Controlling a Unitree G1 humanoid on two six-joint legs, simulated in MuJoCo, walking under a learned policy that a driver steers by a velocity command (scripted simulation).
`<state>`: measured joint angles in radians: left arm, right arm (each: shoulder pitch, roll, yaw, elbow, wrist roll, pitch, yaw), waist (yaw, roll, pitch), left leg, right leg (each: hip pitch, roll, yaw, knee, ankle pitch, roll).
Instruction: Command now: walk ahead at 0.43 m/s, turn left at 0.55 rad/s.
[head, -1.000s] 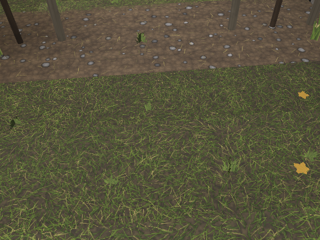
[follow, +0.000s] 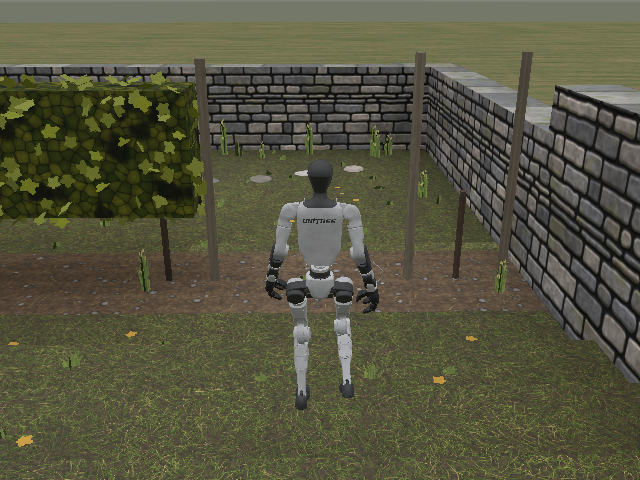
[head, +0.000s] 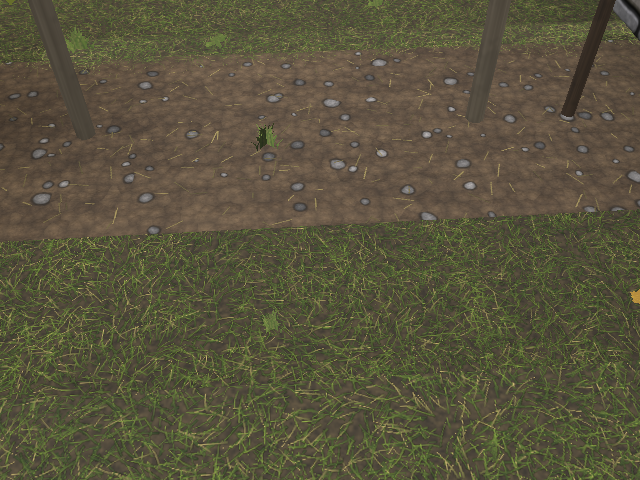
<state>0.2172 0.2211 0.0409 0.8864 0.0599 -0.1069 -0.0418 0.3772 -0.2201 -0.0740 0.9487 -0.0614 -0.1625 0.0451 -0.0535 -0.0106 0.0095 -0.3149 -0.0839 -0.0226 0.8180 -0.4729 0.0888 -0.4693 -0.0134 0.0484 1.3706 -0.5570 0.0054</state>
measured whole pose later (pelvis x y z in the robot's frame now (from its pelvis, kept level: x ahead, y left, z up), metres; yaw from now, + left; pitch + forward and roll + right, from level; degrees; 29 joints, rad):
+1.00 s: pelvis +0.23 -0.03 -0.15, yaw +7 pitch +2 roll +1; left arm 0.24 0.22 0.07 0.80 0.04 0.00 -0.02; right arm 0.29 -0.23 -0.11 0.82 -0.06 -0.09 -0.09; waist -0.06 -0.01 -0.01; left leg -0.28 0.13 0.23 0.44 -0.18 -0.02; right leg -0.44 -0.04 -0.09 0.71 -0.22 -0.02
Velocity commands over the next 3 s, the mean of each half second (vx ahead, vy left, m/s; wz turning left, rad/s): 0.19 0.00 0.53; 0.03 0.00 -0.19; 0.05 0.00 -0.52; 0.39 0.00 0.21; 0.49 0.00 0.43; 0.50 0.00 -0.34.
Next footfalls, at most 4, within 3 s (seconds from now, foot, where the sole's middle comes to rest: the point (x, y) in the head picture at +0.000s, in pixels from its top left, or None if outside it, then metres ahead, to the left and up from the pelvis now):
0.26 right None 0.27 -0.13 -0.93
0.64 left None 0.27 0.13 -0.93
1.02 right None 0.31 -0.13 -0.93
1.78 left None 0.53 0.09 -0.93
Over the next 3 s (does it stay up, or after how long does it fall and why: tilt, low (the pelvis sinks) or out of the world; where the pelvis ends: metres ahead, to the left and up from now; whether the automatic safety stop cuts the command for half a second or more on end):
stays up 1.05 0.15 -0.35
